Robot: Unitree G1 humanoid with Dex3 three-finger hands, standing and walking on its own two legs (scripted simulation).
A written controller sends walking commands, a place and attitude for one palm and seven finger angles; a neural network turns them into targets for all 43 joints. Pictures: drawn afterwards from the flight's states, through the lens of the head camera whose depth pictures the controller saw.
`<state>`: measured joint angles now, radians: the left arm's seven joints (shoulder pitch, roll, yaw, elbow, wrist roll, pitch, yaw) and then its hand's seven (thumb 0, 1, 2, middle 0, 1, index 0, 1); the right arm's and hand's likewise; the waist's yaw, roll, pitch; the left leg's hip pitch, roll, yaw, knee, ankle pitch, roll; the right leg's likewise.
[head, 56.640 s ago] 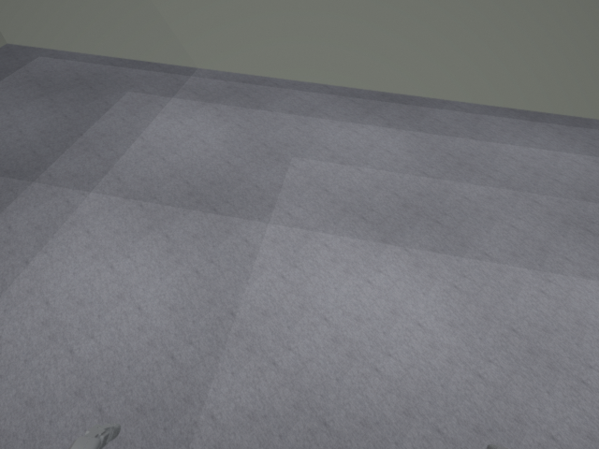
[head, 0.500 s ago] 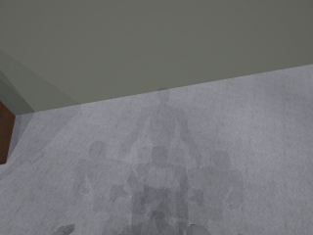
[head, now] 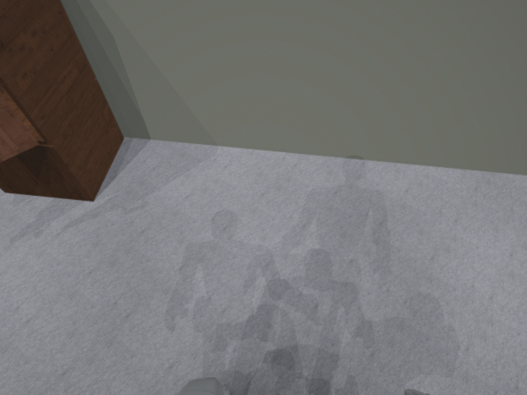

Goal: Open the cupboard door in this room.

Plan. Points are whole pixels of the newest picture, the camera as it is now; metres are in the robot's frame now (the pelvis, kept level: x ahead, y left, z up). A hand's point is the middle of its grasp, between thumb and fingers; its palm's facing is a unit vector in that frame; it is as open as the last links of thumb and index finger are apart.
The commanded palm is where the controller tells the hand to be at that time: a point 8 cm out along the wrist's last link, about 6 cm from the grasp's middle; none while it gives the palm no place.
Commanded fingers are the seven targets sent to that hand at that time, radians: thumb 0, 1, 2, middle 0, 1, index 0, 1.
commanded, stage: turn to face it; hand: left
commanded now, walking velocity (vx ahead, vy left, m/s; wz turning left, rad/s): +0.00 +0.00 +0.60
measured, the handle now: out of the picture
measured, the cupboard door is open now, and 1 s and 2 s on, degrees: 48 48 48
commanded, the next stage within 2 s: take the last steps up to it in 1.42 s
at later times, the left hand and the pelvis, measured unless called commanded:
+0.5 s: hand out of the picture +0.09 +0.20 -0.14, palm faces +0.26 -0.92 -0.29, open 7.4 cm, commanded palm none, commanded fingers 0.00 0.90 0.90 -0.20 -0.30 -0.20 -0.30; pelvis +0.01 -0.03 +0.00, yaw +16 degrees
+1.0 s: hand out of the picture -0.09 +0.19 -0.18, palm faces +0.59 -0.76 -0.25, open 7.4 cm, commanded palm none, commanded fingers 0.00 0.90 0.90 -0.20 -0.30 -0.20 -0.30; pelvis +0.01 +0.00 +0.00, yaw +35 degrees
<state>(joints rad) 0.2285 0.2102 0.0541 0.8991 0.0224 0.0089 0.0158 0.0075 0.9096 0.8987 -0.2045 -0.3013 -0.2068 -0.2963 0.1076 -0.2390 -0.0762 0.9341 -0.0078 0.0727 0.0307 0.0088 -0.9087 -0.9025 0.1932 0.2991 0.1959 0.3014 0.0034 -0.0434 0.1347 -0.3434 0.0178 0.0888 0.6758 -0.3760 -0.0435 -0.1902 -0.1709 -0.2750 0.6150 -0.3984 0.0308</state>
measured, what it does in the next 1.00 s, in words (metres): steps on the spot, turning left: left foot, then right foot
